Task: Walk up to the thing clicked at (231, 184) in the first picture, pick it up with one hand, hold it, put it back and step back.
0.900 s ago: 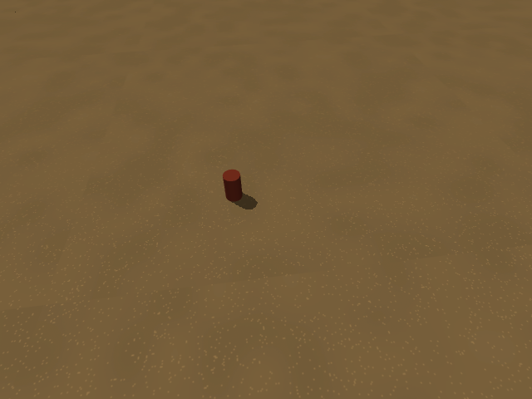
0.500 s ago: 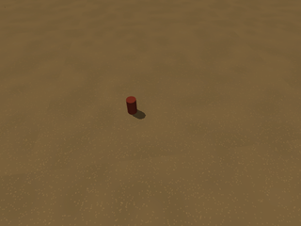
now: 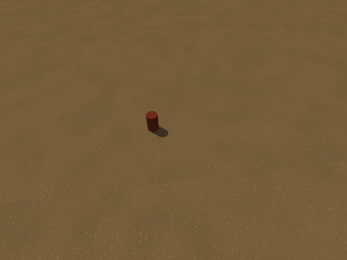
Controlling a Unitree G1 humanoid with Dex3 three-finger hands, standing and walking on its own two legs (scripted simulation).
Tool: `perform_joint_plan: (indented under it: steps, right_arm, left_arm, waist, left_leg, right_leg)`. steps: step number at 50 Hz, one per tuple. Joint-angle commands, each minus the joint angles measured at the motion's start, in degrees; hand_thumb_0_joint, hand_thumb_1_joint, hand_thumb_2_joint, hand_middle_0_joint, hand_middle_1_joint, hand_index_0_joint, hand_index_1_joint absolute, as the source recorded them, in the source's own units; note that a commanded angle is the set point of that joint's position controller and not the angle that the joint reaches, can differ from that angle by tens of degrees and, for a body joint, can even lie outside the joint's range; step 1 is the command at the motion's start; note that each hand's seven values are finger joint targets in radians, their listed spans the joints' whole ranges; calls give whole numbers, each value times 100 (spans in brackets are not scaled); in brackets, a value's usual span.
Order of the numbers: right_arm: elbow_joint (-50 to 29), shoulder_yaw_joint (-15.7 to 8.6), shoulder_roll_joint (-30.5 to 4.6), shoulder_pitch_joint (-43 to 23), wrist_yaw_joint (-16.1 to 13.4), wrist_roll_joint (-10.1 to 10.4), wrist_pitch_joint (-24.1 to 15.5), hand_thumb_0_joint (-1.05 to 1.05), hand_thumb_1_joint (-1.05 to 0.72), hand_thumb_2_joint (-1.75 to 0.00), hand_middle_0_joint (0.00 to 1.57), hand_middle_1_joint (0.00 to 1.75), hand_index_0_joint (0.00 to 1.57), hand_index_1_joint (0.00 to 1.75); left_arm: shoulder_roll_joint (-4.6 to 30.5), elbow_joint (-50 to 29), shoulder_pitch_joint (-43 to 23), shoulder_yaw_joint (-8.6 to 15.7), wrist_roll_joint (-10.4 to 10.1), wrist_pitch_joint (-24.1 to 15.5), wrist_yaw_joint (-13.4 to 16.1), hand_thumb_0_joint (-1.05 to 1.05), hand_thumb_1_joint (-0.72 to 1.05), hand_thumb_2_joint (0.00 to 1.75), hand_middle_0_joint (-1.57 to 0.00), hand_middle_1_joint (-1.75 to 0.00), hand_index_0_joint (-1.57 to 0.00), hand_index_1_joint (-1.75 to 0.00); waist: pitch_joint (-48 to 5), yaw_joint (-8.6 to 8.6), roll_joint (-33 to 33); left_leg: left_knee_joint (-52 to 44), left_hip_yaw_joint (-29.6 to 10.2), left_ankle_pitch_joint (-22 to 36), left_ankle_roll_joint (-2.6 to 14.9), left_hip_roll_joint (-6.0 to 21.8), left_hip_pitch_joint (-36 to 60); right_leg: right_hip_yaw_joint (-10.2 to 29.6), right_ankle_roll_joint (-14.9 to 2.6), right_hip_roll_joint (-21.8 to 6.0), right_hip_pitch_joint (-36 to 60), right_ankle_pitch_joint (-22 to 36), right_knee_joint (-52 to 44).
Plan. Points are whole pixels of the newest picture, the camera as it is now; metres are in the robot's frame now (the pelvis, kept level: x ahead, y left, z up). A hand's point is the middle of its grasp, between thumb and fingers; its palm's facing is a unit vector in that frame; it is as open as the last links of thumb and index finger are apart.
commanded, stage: stand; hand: left
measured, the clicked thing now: (152, 121) +1.24 +0.24 -0.71
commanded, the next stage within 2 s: walk up in 0.22 s
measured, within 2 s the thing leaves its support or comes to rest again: neither
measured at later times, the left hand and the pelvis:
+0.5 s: hand out of the picture +0.07 +0.28 -0.16, palm faces +0.04 -0.93 -0.38, open 7.4 cm; pelvis +0.05 +0.00 -0.02, yaw +2 degrees
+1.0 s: hand (72, 221) +0.27 +0.32 -0.14, palm faces -0.07 -0.93 -0.36, open 7.4 cm; pelvis +0.22 +0.04 -0.01, yaw -1 degrees
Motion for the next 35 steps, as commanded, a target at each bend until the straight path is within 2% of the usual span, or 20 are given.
perform_joint_plan:
  steps: [1, 10, 11, 12, 14, 16, 18, 19, 20, 21, 22, 23, 25, 27, 29, 31, 32, 33, 34, 35]
  right_arm:
    - [-360, -205, -1194, -205, -98, 9, -119, 0, -90, -90, 20, 30, 20, 30]
    - [-349, -197, -1207, -206, -103, 4, -114, 0, -90, -90, 20, 30, 20, 30]
    - [-633, -559, -1723, 210, 52, -71, -203, 0, -90, -90, 20, 30, 20, 30]
    - [-590, -619, -1782, 246, 104, -120, -202, 0, -90, -90, 20, 30, 20, 30]
    - [-828, -650, -1645, 46, 161, -144, -219, 0, -90, -90, 20, 30, 20, 30]
    - [-943, -710, -1604, 115, 172, -129, -302, 0, -90, -90, 20, 30, 20, 30]
    - [-1139, -720, -1555, -108, 215, -124, -309, 0, -90, -90, 20, 30, 20, 30]
    - [-1316, -692, -1438, -352, 240, -127, -297, 0, -90, -90, 20, 30, 20, 30]
    - [-1485, -627, -1250, -583, 253, -106, -282, 0, -90, -90, 20, 30, 20, 30]
    - [-1553, -582, -1277, -774, 209, -147, -283, 0, -90, -90, 20, 30, 20, 30]
    - [-1514, -580, -1406, -657, 191, -115, -320, 0, -90, -90, 20, 30, 20, 30]
    - [-1446, -585, -1445, -383, 201, -101, -362, 0, -90, -90, 20, 30, 20, 30]
    - [-1431, -597, -1394, -128, 255, -74, -394, 0, -90, -90, 20, 30, 20, 30]
    - [-1456, -635, -1351, 23, 343, -83, -374, 0, -90, -90, 20, 30, 20, 30]
    - [-1607, -679, -1267, -25, 398, -95, -343, 0, -90, -90, 20, 30, 20, 30]
    - [-1435, -784, -1313, 726, 379, -82, -335, 0, -90, -90, 20, 30, 20, 30]
    - [-1294, -920, -1527, 1305, 317, -122, -334, 0, -90, -90, 20, 30, 20, 30]
    - [-1199, -1071, -1763, 1963, 254, -181, -350, 0, -90, -90, 20, 30, 20, 30]
    - [-1236, -1158, -2196, 2429, 189, -242, -374, 0, -90, -90, 20, 30, 20, 30]
    - [-1537, -1167, -2504, 1880, 187, -54, -393, 0, -90, -90, 20, 30, 20, 30]
  left_arm:
    - [1227, -339, -138, 269, 9, -143, 98, 0, 90, 90, -20, -30, -20, -30]
    - [1223, -336, -168, 269, 5, -140, 100, 0, 90, 90, -20, -30, -20, -30]
    - [1759, -615, 135, 636, 135, -216, -79, 0, 90, 90, -20, -30, -20, -30]
    - [1723, -557, 115, 669, 192, -220, -130, 0, 90, 90, -20, -30, -20, -30]
    - [1528, -792, 30, 692, 198, -239, -207, 0, 90, 90, -20, -30, -20, -30]
    - [1451, -851, 242, 717, 201, -294, -211, 0, 90, 90, -20, -30, -20, -30]
    - [1528, -799, 776, 789, 193, -327, -212, 0, 90, 90, -20, -30, -20, -30]
    - [1652, -763, 1058, 843, 218, -351, -214, 0, 90, 90, -20, -30, -20, -30]
    - [1962, -748, 1335, 937, 252, -416, -205, 0, 90, 90, -20, -30, -20, -30]
    - [2220, -880, 1327, 968, 243, -473, -192, 0, 90, 90, -20, -30, -20, -30]
    - [2200, -1023, 1168, 934, 202, -503, -173, 0, 90, 90, -20, -30, -20, -30]
    - [2026, -1106, 1049, 888, 145, -516, -148, 0, 90, 90, -20, -30, -20, -30]
    - [1908, -1169, 923, 850, 106, -507, -117, 0, 90, 90, -20, -30, -20, -30]
    - [1874, -1326, 716, 805, 96, -492, -132, 0, 90, 90, -20, -30, -20, -30]
    - [1873, -1464, 751, 769, 115, -463, -149, 0, 90, 90, -20, -30, -20, -30]
    - [1945, -1599, 544, 756, 58, -443, -173, 0, 90, 90, -20, -30, -20, -30]
    - [1764, -1649, 666, 680, 51, -436, -180, 0, 90, 90, -20, -30, -20, -30]
    - [1477, -1631, 972, 585, 21, -410, -180, 0, 90, 90, -20, -30, -20, -30]
    - [1091, -1693, 1230, 505, -2, -400, -165, 0, 90, 90, -20, -30, -20, -30]
    - [1589, -1718, 1233, 580, -2, -378, -118, 0, 90, 90, -20, -30, -20, -30]
  waist:
    - [-498, 33, 6]
    - [-388, 31, 2]
    - [-971, 8, 4]
    - [-500, 25, 137]
    - [331, 77, 242]
    - [243, 162, 242]
    - [-94, 388, 184]
    - [-15, 539, -125]
    - [235, 694, -948]
    - [696, 781, -869]
    - [844, 644, -436]
    - [864, 473, -246]
    - [523, 323, -674]
    - [282, 216, -895]
    - [244, 212, -937]
    - [-109, -218, -646]
    - [-468, -507, -162]
    - [-844, -797, 680]
    - [-1120, -888, 1805]
    - [-1104, -684, 1154]
  left_leg:
    - [-242, -498, 863, 204, 673, 123]
    - [-284, -525, 721, 176, 670, 103]
    - [128, -675, -2195, 646, 472, 173]
    - [88, -952, -3136, 759, 612, -410]
    - [53, -1333, -3088, 902, 810, -857]
    - [109, -1533, -2393, 1009, 1020, -634]
    - [491, -1303, -2490, 953, 821, -977]
    - [1148, -878, -2456, 781, 439, -1824]
    - [2481, -123, -2089, 471, -191, -3394]
    - [3274, -238, -2018, 346, -78, -4199]
    - [3379, -604, -1780, 310, 107, -4145]
    - [3422, -621, -1600, 265, 238, -3949]
    - [2855, -517, -1517, 219, 392, -3448]
    - [2325, -173, -936, 186, 391, -2566]
    - [1763, 119, -327, 244, 267, -1772]
    - [1205, 456, 475, 272, 42, -157]
    - [1346, 442, 389, 349, -22, 960]
    - [1243, 138, -342, 543, 125, 2024]
    - [234, -2379, -2212, 946, 1541, 2141]
    - [-863, -4158, -4011, 1450, 2275, 1266]
  right_leg:
    - [543, -177, -716, 102, 1019, -199]
    - [564, -165, -700, -11, 816, -260]
    - [424, -370, -362, 69, -2060, 289]
    - [575, -455, -416, -374, -2866, 515]
    - [675, -545, -472, -1260, -2700, 892]
    - [469, -537, -398, -1180, -1705, 1096]
    - [564, -543, -361, -464, -1959, 783]
    - [1196, -710, -601, 149, -2504, 254]
    - [2792, -1077, -1387, 1202, -3315, -822]
    - [3518, -1391, -2203, 1361, -2828, -1222]
    - [3481, -1610, -2394, 1200, -1617, -1058]
    - [2909, -1625, -2230, 1191, -409, -844]
    - [1715, -1383, -1737, 1328, 884, -574]
    - [870, -1155, -1375, 888, 1285, -366]
    - [413, -971, -1151, 209, 1184, -207]
    - [74, -848, -1006, -654, 1198, 548]
    - [-89, -742, -788, -1305, 1151, 1448]
    - [-355, -596, -382, -2173, 563, 2933]
    - [-122, -416, 436, -2991, -2002, 4426]
    - [706, -486, 340, -2998, -2269, 5034]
